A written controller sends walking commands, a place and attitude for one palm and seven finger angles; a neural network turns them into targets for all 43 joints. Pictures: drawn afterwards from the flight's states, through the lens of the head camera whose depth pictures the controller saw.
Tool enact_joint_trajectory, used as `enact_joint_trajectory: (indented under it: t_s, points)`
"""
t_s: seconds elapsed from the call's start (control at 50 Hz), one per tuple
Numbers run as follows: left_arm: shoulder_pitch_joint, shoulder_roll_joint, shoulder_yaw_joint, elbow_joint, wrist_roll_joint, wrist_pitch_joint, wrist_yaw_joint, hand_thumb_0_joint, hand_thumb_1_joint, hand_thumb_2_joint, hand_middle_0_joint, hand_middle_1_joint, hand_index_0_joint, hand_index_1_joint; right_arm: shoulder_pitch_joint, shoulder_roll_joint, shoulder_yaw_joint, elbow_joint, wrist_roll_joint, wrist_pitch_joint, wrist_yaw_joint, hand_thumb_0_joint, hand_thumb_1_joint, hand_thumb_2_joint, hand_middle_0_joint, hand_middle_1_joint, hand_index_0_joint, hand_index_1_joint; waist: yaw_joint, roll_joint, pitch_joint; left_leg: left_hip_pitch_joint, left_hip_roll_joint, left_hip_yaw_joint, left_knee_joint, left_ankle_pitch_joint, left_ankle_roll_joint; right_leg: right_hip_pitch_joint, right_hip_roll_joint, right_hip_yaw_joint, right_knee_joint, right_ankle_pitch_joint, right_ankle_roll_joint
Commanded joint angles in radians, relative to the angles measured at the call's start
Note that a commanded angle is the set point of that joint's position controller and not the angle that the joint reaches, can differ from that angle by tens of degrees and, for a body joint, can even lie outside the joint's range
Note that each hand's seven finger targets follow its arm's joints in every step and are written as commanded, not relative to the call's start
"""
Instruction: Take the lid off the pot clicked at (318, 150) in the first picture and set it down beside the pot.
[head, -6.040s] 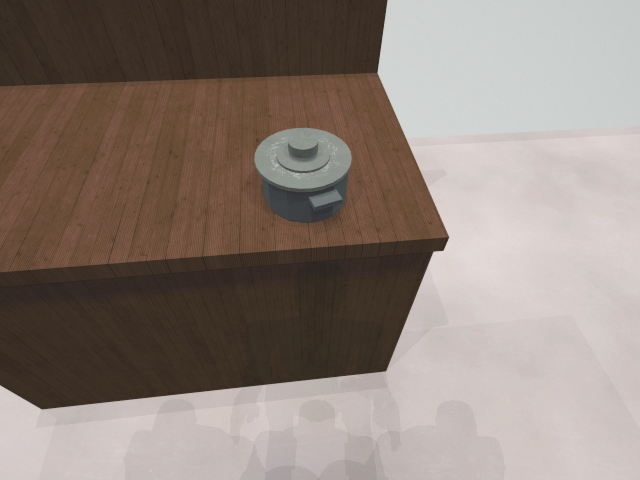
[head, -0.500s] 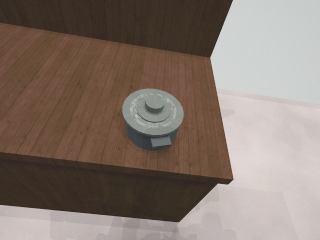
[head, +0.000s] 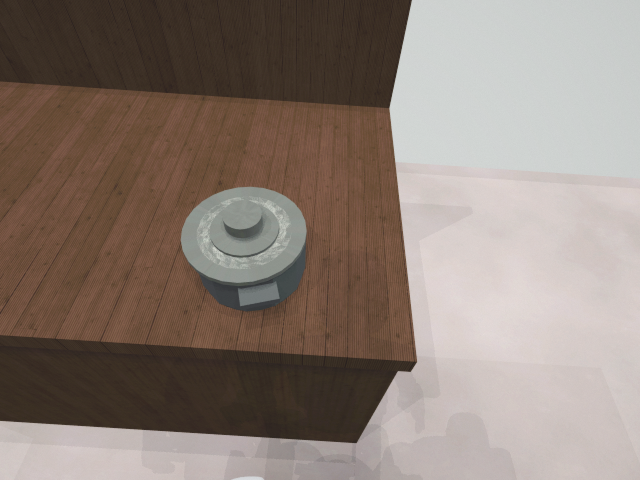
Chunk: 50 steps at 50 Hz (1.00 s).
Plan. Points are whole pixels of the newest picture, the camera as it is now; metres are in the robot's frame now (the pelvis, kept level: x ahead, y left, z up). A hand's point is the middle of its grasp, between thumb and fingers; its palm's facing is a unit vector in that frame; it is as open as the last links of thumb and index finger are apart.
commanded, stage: come to a stop and stand still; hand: left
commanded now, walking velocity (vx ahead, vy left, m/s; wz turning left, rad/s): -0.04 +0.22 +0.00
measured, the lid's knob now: (242, 218) +0.43 +0.13 +0.07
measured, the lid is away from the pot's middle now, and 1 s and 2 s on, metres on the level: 0.00 0.00 0.00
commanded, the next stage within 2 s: look again from close up in 1.12 s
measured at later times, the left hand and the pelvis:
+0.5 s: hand out of the picture -0.02 +0.21 -0.17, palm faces +0.01 -0.97 -0.23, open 7.3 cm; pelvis -0.01 +0.03 +0.00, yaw -1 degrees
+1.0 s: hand out of the picture +0.04 +0.19 -0.18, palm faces +0.00 -0.98 -0.19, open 7.3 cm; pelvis +0.02 +0.02 +0.00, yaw -1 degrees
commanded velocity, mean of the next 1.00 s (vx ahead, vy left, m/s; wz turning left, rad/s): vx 0.00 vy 0.02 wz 0.00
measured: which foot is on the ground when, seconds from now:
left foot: up 0.00-0.06, down 0.08-1.00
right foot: down 0.00-1.00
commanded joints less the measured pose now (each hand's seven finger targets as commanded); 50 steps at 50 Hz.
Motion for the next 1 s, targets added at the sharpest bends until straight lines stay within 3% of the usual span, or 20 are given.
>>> enact_joint_trajectory:
  t_s: [0.0, 0.02, 0.04, 0.06, 0.08, 0.14, 0.2, 0.28, 0.3, 0.32, 0.34, 0.36, 0.4, 0.42, 0.46, 0.52, 0.6, 0.68, 0.82, 0.98]
  points:
    - [0.035, 0.140, 0.006, -0.032, -0.006, -0.027, 0.011, 0.000, 0.900, 0.900, -0.200, -0.300, -0.200, -0.300, 0.089, 0.021, 0.021, -0.024, 0.007, -0.039, 0.012, 0.000, -0.900, -0.900, 0.200, 0.300, 0.200, 0.300, -0.018, -0.062, -0.059, 0.138, -0.026, 0.010, -0.350, 0.223, 0.006, -0.030, -0.211, 0.169, -0.100, 0.550, -0.119]
    - [0.032, 0.131, 0.002, -0.034, -0.014, -0.026, 0.009, 0.000, 0.900, 0.900, -0.200, -0.300, -0.200, -0.300, 0.108, 0.008, 0.023, -0.016, 0.008, -0.045, 0.012, 0.000, -0.900, -0.900, 0.200, 0.300, 0.200, 0.300, -0.016, -0.047, -0.055, 0.178, -0.015, -0.004, -0.435, 0.333, 0.014, -0.045, -0.181, 0.150, -0.076, 0.490, -0.089]
    - [0.050, 0.114, -0.002, -0.033, -0.019, -0.025, 0.005, 0.000, 0.900, 0.900, -0.200, -0.300, -0.200, -0.300, 0.089, -0.014, 0.020, -0.019, 0.006, -0.052, 0.010, 0.000, -0.900, -0.900, 0.200, 0.300, 0.200, 0.300, 0.004, 0.001, -0.048, 0.202, 0.015, -0.025, -0.440, 0.444, 0.027, -0.071, -0.150, 0.138, -0.075, 0.411, -0.065]
    - [0.063, 0.099, -0.003, -0.033, -0.022, -0.020, 0.006, 0.000, 0.900, 0.900, -0.200, -0.300, -0.200, -0.300, 0.071, -0.041, 0.020, -0.034, 0.002, -0.055, 0.008, 0.000, -0.900, -0.900, 0.200, 0.300, 0.200, 0.300, 0.018, 0.044, -0.047, 0.184, 0.068, -0.072, -0.449, 0.545, 0.050, -0.072, -0.124, 0.132, -0.086, 0.331, -0.041]
    - [0.075, 0.088, -0.002, -0.033, -0.020, -0.018, 0.010, 0.000, 0.900, 0.900, -0.200, -0.300, -0.200, -0.300, 0.064, -0.051, 0.022, -0.044, -0.002, -0.051, 0.006, 0.000, -0.900, -0.900, 0.200, 0.300, 0.200, 0.300, 0.030, 0.017, -0.038, 0.154, 0.089, -0.081, -0.453, 0.529, 0.062, -0.050, -0.111, 0.137, -0.110, 0.263, -0.032]
    - [0.102, 0.086, -0.003, -0.006, -0.012, -0.009, 0.008, 0.000, 0.900, 0.900, -0.200, -0.300, -0.200, -0.300, 0.043, -0.043, 0.033, -0.043, -0.005, -0.061, 0.009, 0.000, -0.900, -0.900, 0.200, 0.300, 0.200, 0.300, 0.048, 0.137, -0.011, 0.072, 0.083, -0.119, -0.520, 0.426, 0.087, 0.015, -0.093, 0.115, -0.118, 0.145, -0.016]
    - [0.126, 0.077, -0.006, 0.013, -0.009, -0.014, 0.005, 0.000, 0.900, 0.900, -0.200, -0.300, -0.200, -0.300, 0.054, -0.039, 0.034, -0.050, -0.006, -0.059, 0.012, 0.000, -0.900, -0.900, 0.200, 0.300, 0.200, 0.300, 0.043, 0.055, -0.008, 0.079, 0.070, -0.111, -0.544, 0.278, 0.081, -0.001, -0.099, 0.119, -0.153, 0.073, -0.020]
    - [0.137, 0.065, -0.012, 0.024, -0.007, -0.021, 0.002, 0.000, 0.900, 0.900, -0.200, -0.300, -0.200, -0.300, 0.077, -0.045, 0.037, -0.045, -0.006, -0.063, 0.017, 0.000, -0.900, -0.900, 0.200, 0.300, 0.200, 0.300, 0.032, -0.004, -0.025, 0.109, 0.068, -0.108, -0.560, 0.228, 0.082, -0.019, -0.101, 0.118, -0.175, 0.036, -0.017]
    - [0.155, 0.092, -0.023, 0.056, 0.005, -0.035, 0.035, 0.000, 0.900, 0.900, -0.200, -0.300, -0.200, -0.300, -0.014, -0.122, 0.035, -0.108, -0.007, -0.072, 0.020, 0.000, -0.900, -0.900, 0.200, 0.300, 0.200, 0.300, 0.034, 0.105, 0.022, 0.075, 0.056, -0.060, -0.383, 0.378, 0.040, -0.046, -0.129, 0.130, -0.117, 0.231, -0.027]
    - [0.110, 0.142, -0.015, 0.004, -0.004, -0.046, 0.024, 0.000, 0.900, 0.900, -0.200, -0.300, -0.200, -0.300, 0.038, -0.074, 0.042, -0.121, -0.018, -0.066, 0.030, 0.000, -0.900, -0.900, 0.200, 0.300, 0.200, 0.300, 0.006, 0.118, -0.055, 0.082, 0.017, -0.082, -0.416, 0.242, 0.043, -0.058, -0.137, 0.154, -0.099, 0.002, -0.059]
    - [0.091, 0.148, -0.005, -0.001, -0.006, -0.039, 0.007, 0.000, 0.900, 0.900, -0.200, -0.300, -0.200, -0.300, 0.027, -0.090, 0.034, -0.117, -0.026, -0.061, 0.034, 0.000, -0.900, -0.900, 0.200, 0.300, 0.200, 0.300, 0.011, 0.192, -0.082, 0.107, 0.028, -0.111, -0.457, 0.204, 0.058, -0.087, -0.116, 0.127, -0.068, -0.056, -0.066]
    - [0.099, 0.137, -0.004, -0.003, -0.005, -0.033, 0.003, 0.000, 0.900, 0.900, -0.200, -0.300, -0.200, -0.300, 0.041, -0.106, 0.032, -0.139, -0.025, -0.058, 0.029, 0.000, -0.900, -0.900, 0.200, 0.300, 0.200, 0.300, 0.004, 0.146, -0.074, 0.052, 0.056, -0.147, -0.492, 0.095, 0.075, -0.093, -0.078, 0.084, -0.045, -0.125, -0.052]
    - [0.125, 0.087, -0.017, 0.005, 0.000, -0.029, 0.000, 0.000, 0.900, 0.900, -0.200, -0.300, -0.200, -0.300, 0.026, -0.125, 0.029, -0.149, -0.022, -0.062, 0.030, 0.000, -0.900, -0.900, 0.200, 0.300, 0.200, 0.300, 0.020, 0.070, -0.029, -0.027, 0.087, -0.203, -0.560, 0.039, 0.099, -0.076, -0.042, 0.043, 0.001, -0.064, -0.035]
    - [0.145, 0.069, -0.024, 0.014, 0.001, -0.033, 0.000, 0.000, 0.900, 0.900, -0.200, -0.300, -0.200, -0.300, 0.023, -0.122, 0.031, -0.147, -0.020, -0.066, 0.031, 0.000, -0.900, -0.900, 0.200, 0.300, 0.200, 0.300, 0.029, 0.009, -0.017, -0.037, 0.083, -0.200, -0.557, 0.053, 0.104, -0.063, -0.044, 0.048, -0.011, -0.041, -0.032]
    - [0.147, 0.066, -0.026, 0.020, 0.000, -0.032, -0.003, 0.000, 0.900, 0.900, -0.200, -0.300, -0.200, -0.300, 0.038, -0.121, 0.035, -0.143, -0.021, -0.071, 0.030, 0.000, -0.900, -0.900, 0.200, 0.300, 0.200, 0.300, 0.029, -0.001, -0.006, -0.025, 0.077, -0.200, -0.567, 0.076, 0.103, -0.079, -0.050, 0.063, -0.016, -0.038, -0.036]
    - [0.160, 0.066, -0.032, 0.029, -0.002, -0.040, 0.001, 0.000, 0.900, 0.900, -0.200, -0.300, -0.200, -0.300, 0.062, -0.112, 0.041, -0.116, -0.017, -0.084, 0.028, 0.000, -0.900, -0.900, 0.200, 0.300, 0.200, 0.300, 0.024, -0.015, -0.034, 0.048, 0.070, -0.174, -0.537, 0.224, 0.101, -0.073, -0.064, 0.085, -0.037, 0.023, -0.035]
    - [0.164, 0.075, -0.031, 0.038, -0.006, -0.042, 0.005, 0.000, 0.900, 0.900, -0.200, -0.300, -0.200, -0.300, 0.078, -0.104, 0.049, -0.089, -0.015, -0.094, 0.023, 0.000, -0.900, -0.900, 0.200, 0.300, 0.200, 0.300, 0.020, -0.025, -0.048, 0.110, 0.061, -0.144, -0.497, 0.408, 0.097, -0.061, -0.078, 0.098, -0.043, 0.096, -0.035]
    - [0.166, 0.084, -0.029, 0.040, -0.007, -0.040, 0.007, 0.000, 0.900, 0.900, -0.200, -0.300, -0.200, -0.300, 0.074, -0.098, 0.052, -0.069, -0.015, -0.097, 0.020, 0.000, -0.900, -0.900, 0.200, 0.300, 0.200, 0.300, 0.024, 0.007, -0.048, 0.135, 0.058, -0.128, -0.484, 0.480, 0.093, -0.051, -0.087, 0.098, -0.051, 0.128, -0.030]
    - [0.154, 0.083, -0.028, 0.047, -0.007, -0.038, 0.007, 0.000, 0.900, 0.900, -0.200, -0.300, -0.200, -0.300, 0.072, -0.083, 0.057, -0.041, -0.014, -0.097, 0.016, 0.000, -0.900, -0.900, 0.200, 0.300, 0.200, 0.300, 0.023, 0.038, -0.033, 0.148, 0.052, -0.111, -0.487, 0.496, 0.088, -0.038, -0.094, 0.104, -0.072, 0.151, -0.027]
    - [0.146, 0.079, -0.025, 0.056, -0.009, -0.041, 0.008, 0.000, 0.900, 0.900, -0.200, -0.300, -0.200, -0.300, 0.082, -0.073, 0.056, -0.009, -0.013, -0.101, 0.009, 0.000, -0.900, -0.900, 0.200, 0.300, 0.200, 0.300, 0.024, 0.025, -0.057, 0.186, 0.060, -0.099, -0.476, 0.586, 0.085, -0.004, -0.101, 0.106, -0.080, 0.228, -0.028]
